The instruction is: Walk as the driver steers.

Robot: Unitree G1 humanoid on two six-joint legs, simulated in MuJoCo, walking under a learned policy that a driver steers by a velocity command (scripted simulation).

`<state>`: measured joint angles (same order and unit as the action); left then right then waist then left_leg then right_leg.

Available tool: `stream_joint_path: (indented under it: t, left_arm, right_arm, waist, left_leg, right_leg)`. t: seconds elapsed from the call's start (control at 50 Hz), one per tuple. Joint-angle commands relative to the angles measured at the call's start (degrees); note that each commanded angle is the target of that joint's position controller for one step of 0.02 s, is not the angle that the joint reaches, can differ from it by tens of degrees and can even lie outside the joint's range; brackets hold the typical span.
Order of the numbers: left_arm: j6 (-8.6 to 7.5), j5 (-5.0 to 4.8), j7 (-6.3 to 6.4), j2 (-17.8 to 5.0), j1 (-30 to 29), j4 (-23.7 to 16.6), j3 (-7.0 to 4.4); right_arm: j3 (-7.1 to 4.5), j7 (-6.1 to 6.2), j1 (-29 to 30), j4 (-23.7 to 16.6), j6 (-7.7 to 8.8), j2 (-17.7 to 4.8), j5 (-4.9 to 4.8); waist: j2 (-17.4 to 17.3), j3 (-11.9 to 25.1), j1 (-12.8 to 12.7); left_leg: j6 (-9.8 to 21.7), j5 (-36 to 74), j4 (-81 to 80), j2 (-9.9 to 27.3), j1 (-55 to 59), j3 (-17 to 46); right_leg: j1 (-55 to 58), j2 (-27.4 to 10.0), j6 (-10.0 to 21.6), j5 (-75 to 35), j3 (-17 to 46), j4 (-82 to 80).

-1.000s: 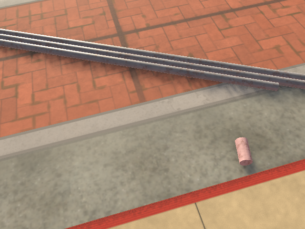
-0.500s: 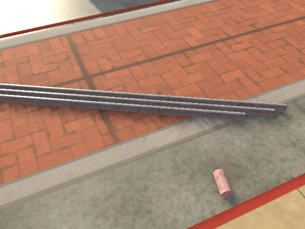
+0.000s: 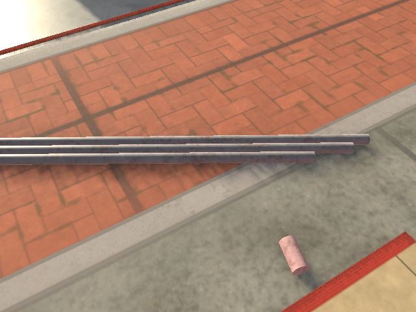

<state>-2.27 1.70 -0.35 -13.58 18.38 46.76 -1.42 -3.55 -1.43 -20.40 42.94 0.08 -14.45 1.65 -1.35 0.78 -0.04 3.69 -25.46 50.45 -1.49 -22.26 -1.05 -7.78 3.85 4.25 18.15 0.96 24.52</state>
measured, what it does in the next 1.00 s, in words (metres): walks ahead, turning left: left foot, then right foot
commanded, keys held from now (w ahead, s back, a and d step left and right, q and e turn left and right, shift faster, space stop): w+q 0.10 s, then q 0.80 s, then no key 0.10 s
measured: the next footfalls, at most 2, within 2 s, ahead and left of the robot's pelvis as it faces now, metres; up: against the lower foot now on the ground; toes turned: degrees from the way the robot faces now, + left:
left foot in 0.24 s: +0.24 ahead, +0.11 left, +0.00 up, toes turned +5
right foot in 0.96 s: +0.32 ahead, -0.03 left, +0.00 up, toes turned +38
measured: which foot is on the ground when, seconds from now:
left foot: up 0.00-0.22, down 0.24-0.94, up 0.96-1.00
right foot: down 0.00-0.24, up 0.26-0.94, down 0.96-1.00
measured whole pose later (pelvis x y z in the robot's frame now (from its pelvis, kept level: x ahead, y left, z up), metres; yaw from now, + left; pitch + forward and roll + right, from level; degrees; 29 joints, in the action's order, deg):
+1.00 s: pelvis +0.25 +0.03 +0.00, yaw +32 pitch +1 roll +0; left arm 2.2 0.4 1.7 -15.8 8.6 40.7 -1.7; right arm -4.0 0.4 -14.8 39.0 -3.7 -19.2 0.2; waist -2.7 -0.6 1.0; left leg 3.1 -24.8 39.9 -13.2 -17.3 17.8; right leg -13.0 4.7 3.0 13.7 4.5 27.9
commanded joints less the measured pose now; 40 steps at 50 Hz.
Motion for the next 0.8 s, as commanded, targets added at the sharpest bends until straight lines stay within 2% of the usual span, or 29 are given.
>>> stream_joint_path:
  t: [0.02,0.06,0.1,0.12,0.14,0.16,0.18,0.2,0.22,0.24,0.26,0.28,0.3,0.32,0.34,0.36,0.4,0.44,0.46,0.48,0.52,0.56,0.66,0.72,0.8]
  left_arm:
    - [-0.70,-0.21,0.52,-7.3,6.5,0.8,-1.81]
    - [-1.10,-0.38,0.31,-6.8,5.0,1.1,-1.60]
    - [-1.40,-0.65,0.10,-7.6,4.3,1.4,-1.76]
    - [-1.51,-0.99,0.25,-8.0,4.0,1.7,-1.67]
    - [-1.80,-1.12,0.28,-8.7,3.1,1.6,-1.89]
    - [-1.81,-1.16,0.37,-9.3,3.1,2.3,-2.11]
    - [-1.77,-1.36,0.67,-10.2,2.4,2.1,-2.33]
    - [-2.02,-1.26,0.94,-10.2,1.1,1.2,-2.32]
    - [-2.03,-1.51,1.32,-11.2,-1.0,0.5,-2.40]
    - [-2.15,-1.58,1.80,-11.3,-2.7,-0.3,-2.61]
    - [-1.46,-1.40,1.79,-4.9,5.4,-0.8,-1.58]
    - [-0.58,-0.62,1.89,-6.3,11.3,-0.7,-1.65]
    - [0.15,-0.43,1.97,-8.6,6.9,-0.9,-1.97]
    - [0.64,-0.38,2.13,-9.1,2.0,-2.0,-1.98]
    - [1.19,0.12,2.21,-9.4,0.6,-2.3,-2.31]
    - [2.23,0.56,2.30,-9.3,1.2,-2.0,-2.49]
    - [3.84,0.36,2.05,-7.9,0.9,-2.0,-2.45]
    - [4.40,0.29,1.80,-6.7,-1.2,-2.5,-2.51]
    - [4.64,0.49,1.46,-6.8,-2.7,-3.1,-2.68]
    - [5.17,0.18,1.31,-7.1,-4.4,-3.7,-2.89]
    - [6.01,0.42,1.25,-6.1,-7.3,-4.9,-2.56]
    - [6.56,0.39,1.31,-6.6,-9.2,-5.7,-2.77]
    - [6.74,0.12,1.41,-7.4,-12.8,-7.4,-2.97]
    - [6.08,-0.37,1.45,-7.6,-14.0,-8.1,-2.65]
    - [5.18,-1.24,1.31,-7.8,-14.3,-9.1,-2.22]
  right_arm:
    - [-1.14,-1.39,7.6,-6.2,1.63,-5.0,0.14]
    - [-0.74,-2.10,9.5,-6.2,1.23,-4.3,0.02]
    - [-0.14,-2.83,14.3,-7.5,0.62,-3.1,-0.38]
    - [0.13,-3.33,16.2,-8.4,0.75,-2.8,-0.23]
    - [0.29,-3.43,16.3,-8.5,0.69,-2.5,-0.07]
    - [0.38,-3.20,14.3,-7.9,0.49,-2.1,0.13]
    - [0.01,-2.76,12.0,-7.4,0.47,-3.4,0.24]
    - [-0.61,-2.31,7.0,-5.0,0.66,-4.3,0.41]
    - [-1.11,-1.86,-0.9,-2.6,0.97,-5.1,0.23]
    - [-1.92,-1.08,-8.4,-0.7,1.61,-7.5,0.56]
    - [-2.29,-0.50,-5.8,-2.9,2.14,-13.0,0.56]
    - [-2.33,-0.69,-6.2,-5.0,1.95,-14.2,-2.17]
    - [-2.57,-0.24,-2.9,-5.6,1.27,-12.9,-2.80]
    - [-1.74,0.04,1.0,-6.0,0.79,-10.6,-2.10]
    - [-1.22,-0.06,3.6,-6.2,0.43,-9.1,-1.33]
    - [-0.90,0.07,3.5,-6.0,0.48,-8.6,-1.19]
    - [-0.77,0.15,3.2,-5.7,0.65,-8.4,-1.39]
    - [-0.98,0.52,3.2,-5.8,0.95,-9.0,-1.42]
    - [-1.03,0.83,2.6,-5.7,0.68,-9.4,-1.60]
    - [-1.09,1.44,1.9,-5.8,0.22,-9.6,-1.88]
    - [-1.21,2.10,1.2,-5.9,-0.63,-9.5,-1.98]
    - [-1.36,2.39,0.5,-6.3,-1.29,-9.5,-2.13]
    - [-2.05,2.49,-0.6,-7.0,-2.11,-10.1,-1.96]
    - [-2.35,2.40,-1.3,-7.1,-2.51,-10.4,-1.70]
    - [-2.58,1.63,0.0,-7.6,-3.13,-11.4,-1.17]
  waist:
    - [7.6,-5.3,-2.4]
    - [8.4,-6.1,-1.4]
    - [8.8,-7.5,-1.9]
    - [7.6,-8.1,-2.1]
    - [7.9,-8.0,-1.6]
    - [9.3,-6.4,-0.9]
    - [8.7,-5.2,0.2]
    - [7.2,-0.9,1.7]
    - [6.9,1.9,6.1]
    - [4.2,4.3,10.5]
    - [-13.0,8.8,4.4]
    - [-10.1,17.8,1.9]
    - [-3.7,13.1,3.1]
    - [-1.7,4.9,2.2]
    - [-0.2,1.7,0.2]
    - [-1.2,0.6,-0.7]
    - [-0.8,1.5,-1.5]
    - [-0.3,2.9,-1.6]
    - [0.1,3.3,-1.2]
    - [-1.2,4.2,-0.7]
    - [-1.6,4.4,-0.1]
    - [-2.0,4.3,0.5]
    - [-4.2,2.1,1.7]
    - [-4.3,1.9,2.4]
    - [-4.7,2.4,2.7]
  left_leg:
    - [-1.2,4.2,6.0,3.3,-24.4,2.7]
    - [-2.1,9.4,2.5,1.8,-18.3,1.8]
    - [-1.8,14.5,-3.5,0.9,-13.4,0.3]
    - [-1.4,17.3,-6.9,0.1,-10.2,-0.6]
    - [-1.4,20.3,-10.3,-1.3,-3.4,-2.9]
    - [-0.8,21.2,-8.0,-2.4,2.1,-3.9]
    - [0.1,19.4,-9.1,-3.1,4.5,-4.1]
    - [1.1,24.1,-5.1,-6.0,12.1,-6.9]
    - [2.4,23.5,-8.7,-6.3,18.6,-4.4]
    - [4.0,26.9,-14.8,-4.1,26.5,-0.4]
    - [9.3,52.6,-18.9,14.6,33.2,22.9]
    - [17.0,70.5,-18.6,22.6,38.1,39.8]
    - [19.3,60.4,-22.4,20.6,31.7,35.4]
    - [18.2,55.1,-25.0,17.9,23.5,31.0]
    - [15.9,51.7,-26.9,15.1,17.7,28.1]
    - [14.4,52.2,-28.2,13.3,13.7,26.0]
    - [12.6,50.6,-30.6,11.1,10.2,23.6]
    - [11.4,52.7,-31.1,9.6,10.5,21.8]
    - [10.1,52.9,-31.3,8.9,11.4,21.4]
    - [9.2,52.5,-31.2,8.2,12.8,21.1]
    - [7.6,51.6,-31.1,7.4,12.7,21.2]
    - [6.2,46.6,-31.1,6.7,13.9,22.9]
    - [7.0,36.7,-30.9,6.7,17.5,29.6]
    - [8.4,38.0,-29.9,7.0,19.7,32.1]
    - [9.5,44.7,-27.5,6.9,19.6,34.6]
  right_leg:
    - [13.5,-16.7,8.8,-7.5,16.8,-11.7]
    - [6.8,-14.1,6.9,-16.8,9.6,-12.4]
    - [1.5,-13.4,5.5,-20.6,5.2,-13.3]
    - [-0.6,-13.6,4.8,-25.1,3.2,-13.1]
    - [-4.9,-12.2,3.7,-29.8,-0.1,-12.7]
    - [-6.4,-13.0,3.6,-36.6,-1.1,-10.0]
    - [-5.4,-12.7,2.9,-44.9,-2.7,-5.6]
    - [-6.4,-11.9,2.4,-54.1,-5.4,1.8]
    - [-7.7,-10.7,1.1,-56.1,-6.7,13.3]
    - [-13.1,-9.1,-0.3,-45.4,-7.6,28.4]
    - [-22.1,-1.4,-2.7,12.1,-9.8,53.5]
    - [-26.6,-0.5,-2.6,17.8,0.8,61.4]
    - [-30.1,-2.4,-3.4,12.7,2.1,60.3]
    - [-31.5,-4.1,-4.0,9.0,1.2,57.0]
    - [-30.0,-5.7,-4.2,7.3,1.7,52.0]
    - [-27.2,-6.7,-4.7,6.4,1.8,47.6]
    - [-23.3,-6.7,-5.4,4.1,1.4,42.3]
    - [-23.6,-6.5,-5.7,0.9,1.4,38.9]
    - [-24.6,-6.3,-6.1,-0.7,1.3,37.5]
    - [-25.9,-6.2,-6.2,-2.2,1.7,36.9]
    - [-27.3,-5.5,-6.9,-4.7,1.3,38.2]
    - [-29.1,-5.5,-7.5,-5.6,2.0,37.9]
    - [-32.1,-4.8,-7.8,-2.6,3.8,34.6]
    - [-30.3,-3.6,-6.9,0.5,4.5,30.0]
    - [-23.9,-1.7,-5.8,4.8,4.7,23.9]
